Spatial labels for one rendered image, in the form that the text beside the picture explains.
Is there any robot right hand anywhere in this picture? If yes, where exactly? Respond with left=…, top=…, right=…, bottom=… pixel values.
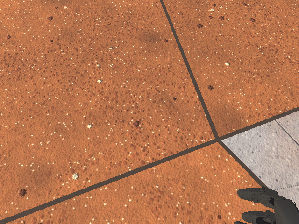
left=234, top=186, right=299, bottom=224

